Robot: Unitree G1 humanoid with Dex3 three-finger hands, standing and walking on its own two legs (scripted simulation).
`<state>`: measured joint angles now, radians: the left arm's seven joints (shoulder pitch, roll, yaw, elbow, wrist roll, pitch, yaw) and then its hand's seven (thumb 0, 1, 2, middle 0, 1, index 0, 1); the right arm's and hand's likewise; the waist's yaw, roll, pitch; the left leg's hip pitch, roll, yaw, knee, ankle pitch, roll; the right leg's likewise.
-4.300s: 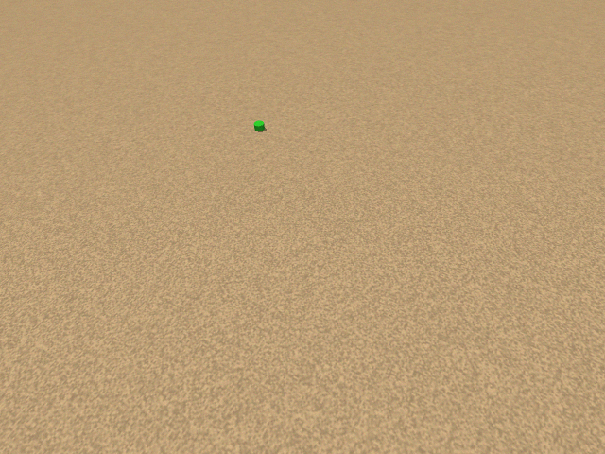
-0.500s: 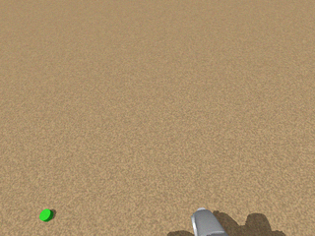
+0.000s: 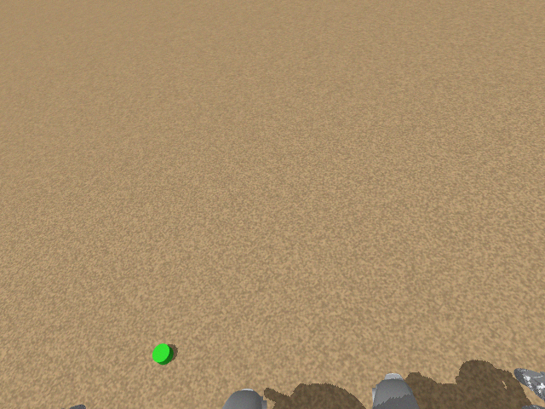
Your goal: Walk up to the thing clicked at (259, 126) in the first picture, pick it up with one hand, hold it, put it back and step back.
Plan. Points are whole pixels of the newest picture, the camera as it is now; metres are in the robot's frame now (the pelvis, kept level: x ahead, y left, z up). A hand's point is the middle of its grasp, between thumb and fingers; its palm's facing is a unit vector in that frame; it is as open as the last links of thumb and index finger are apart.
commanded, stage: walk up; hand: left
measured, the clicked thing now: (163, 354) +0.39 +0.54 -0.70
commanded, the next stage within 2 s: none
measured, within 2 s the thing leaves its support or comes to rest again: neither
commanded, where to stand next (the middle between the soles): -0.04 +0.38 m, yaw -11 degrees
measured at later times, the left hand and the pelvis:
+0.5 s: hand out of the picture -0.02 +0.49 -0.09, palm faces -0.10 -0.82 -0.57, open 7.4 cm; pelvis -0.10 +0.20 +0.01, yaw -4 degrees
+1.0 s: hand out of the picture -0.08 +0.71 -0.11, palm faces -0.15 -0.87 -0.48, open 7.4 cm; pelvis -0.16 +0.42 +0.03, yaw -8 degrees
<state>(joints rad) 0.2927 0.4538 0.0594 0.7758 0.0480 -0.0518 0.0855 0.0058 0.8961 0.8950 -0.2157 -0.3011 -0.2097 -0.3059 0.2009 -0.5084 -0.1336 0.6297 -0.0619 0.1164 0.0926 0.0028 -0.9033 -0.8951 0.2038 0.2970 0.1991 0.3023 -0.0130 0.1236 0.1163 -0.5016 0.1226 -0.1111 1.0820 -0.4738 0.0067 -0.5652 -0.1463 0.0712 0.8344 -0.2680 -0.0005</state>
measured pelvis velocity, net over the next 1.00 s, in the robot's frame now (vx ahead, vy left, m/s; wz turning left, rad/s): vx -0.16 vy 0.42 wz -0.14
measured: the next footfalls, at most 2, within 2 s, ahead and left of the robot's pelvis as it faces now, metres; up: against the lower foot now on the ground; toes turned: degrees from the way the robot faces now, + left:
left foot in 0.04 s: +0.04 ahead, +0.22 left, +0.00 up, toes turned +0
right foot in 0.34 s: +0.01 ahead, +0.07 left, +0.00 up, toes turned -8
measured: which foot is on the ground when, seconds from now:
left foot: up 0.00-0.02, down 0.04-0.34, up 0.36-0.70, down 0.72-1.00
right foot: down 0.00-0.06, up 0.08-0.32, down 0.34-0.76, up 0.78-1.00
